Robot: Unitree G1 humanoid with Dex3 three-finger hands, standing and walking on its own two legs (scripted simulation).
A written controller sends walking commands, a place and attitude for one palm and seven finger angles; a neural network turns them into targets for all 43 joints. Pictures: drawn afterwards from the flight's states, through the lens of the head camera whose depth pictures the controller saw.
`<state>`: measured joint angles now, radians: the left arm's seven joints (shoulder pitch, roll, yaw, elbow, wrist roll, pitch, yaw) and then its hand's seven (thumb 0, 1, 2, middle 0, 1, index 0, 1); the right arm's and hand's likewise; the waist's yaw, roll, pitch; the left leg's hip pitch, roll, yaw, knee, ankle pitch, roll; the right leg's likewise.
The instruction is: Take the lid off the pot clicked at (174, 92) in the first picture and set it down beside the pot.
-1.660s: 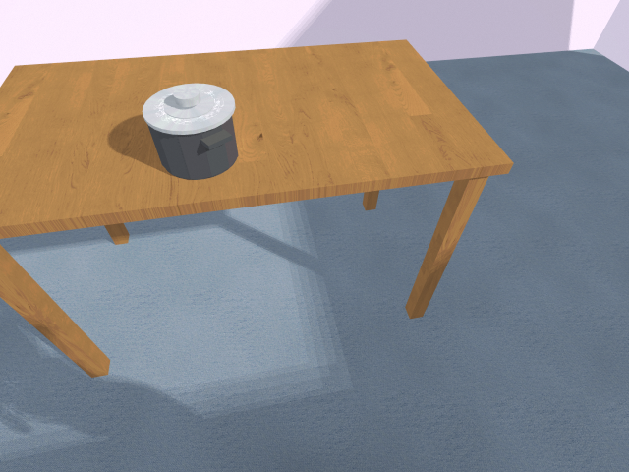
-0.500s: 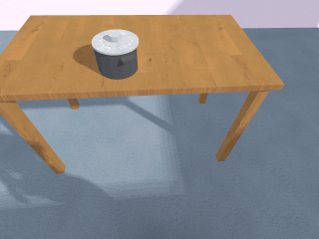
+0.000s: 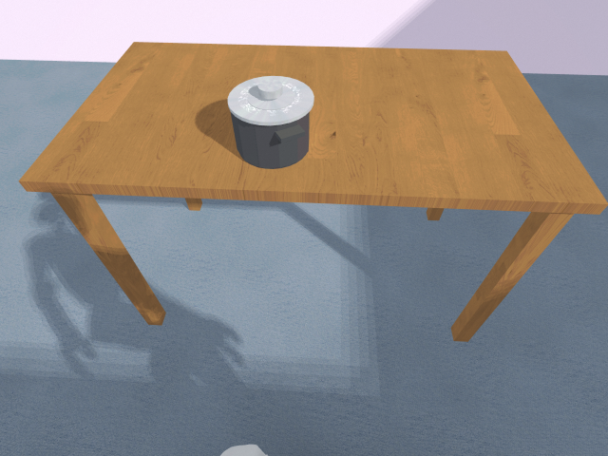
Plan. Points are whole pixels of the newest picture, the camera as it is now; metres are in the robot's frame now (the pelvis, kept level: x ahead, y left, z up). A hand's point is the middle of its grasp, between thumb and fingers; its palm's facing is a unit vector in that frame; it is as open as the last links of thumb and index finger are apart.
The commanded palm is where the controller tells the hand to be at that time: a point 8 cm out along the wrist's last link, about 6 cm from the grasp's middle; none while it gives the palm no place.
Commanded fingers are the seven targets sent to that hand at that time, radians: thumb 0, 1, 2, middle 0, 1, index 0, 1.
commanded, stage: take the last steps up to it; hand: left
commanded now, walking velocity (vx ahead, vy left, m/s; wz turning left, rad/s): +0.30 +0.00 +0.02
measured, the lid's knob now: (270, 89) +0.75 +0.12 +0.09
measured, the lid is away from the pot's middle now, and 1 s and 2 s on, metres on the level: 0.00 0.00 0.00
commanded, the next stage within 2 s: come to a stop and stand still in 0.48 s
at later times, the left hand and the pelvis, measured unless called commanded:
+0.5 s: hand (209, 374) +0.27 +0.19 -0.17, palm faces +0.00 -0.98 -0.22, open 7.4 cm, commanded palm none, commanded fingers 0.00 0.90 0.90 -0.20 -0.30 -0.20 -0.30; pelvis +0.18 +0.00 -0.02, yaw +0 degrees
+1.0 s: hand (196, 346) +0.32 +0.22 -0.18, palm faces +0.02 -0.97 -0.25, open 7.4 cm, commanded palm none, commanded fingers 0.00 0.90 0.90 -0.20 -0.30 -0.20 -0.30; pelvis +0.26 +0.02 +0.00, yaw -3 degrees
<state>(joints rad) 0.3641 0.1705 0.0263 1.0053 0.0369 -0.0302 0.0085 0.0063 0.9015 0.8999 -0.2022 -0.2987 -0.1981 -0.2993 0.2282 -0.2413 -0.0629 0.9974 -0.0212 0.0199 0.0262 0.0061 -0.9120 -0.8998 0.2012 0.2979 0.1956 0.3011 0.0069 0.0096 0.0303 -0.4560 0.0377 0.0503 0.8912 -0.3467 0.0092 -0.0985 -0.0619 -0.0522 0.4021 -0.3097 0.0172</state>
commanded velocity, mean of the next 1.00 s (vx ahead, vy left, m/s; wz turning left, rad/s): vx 0.02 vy -0.03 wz -0.01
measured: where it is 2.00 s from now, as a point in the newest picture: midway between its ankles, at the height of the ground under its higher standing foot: outside the picture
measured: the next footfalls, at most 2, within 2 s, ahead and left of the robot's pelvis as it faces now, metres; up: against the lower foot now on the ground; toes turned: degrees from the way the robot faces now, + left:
left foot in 0.12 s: +0.11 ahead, +0.14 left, +0.00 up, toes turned +5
right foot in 0.46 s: +0.28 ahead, -0.11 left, +0.00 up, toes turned -7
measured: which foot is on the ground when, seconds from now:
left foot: up 0.00-0.10, down 0.12-0.46, up 0.48-0.72, down 0.74-1.00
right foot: down 0.00-0.12, up 0.14-0.44, down 0.46-0.78, up 0.80-1.00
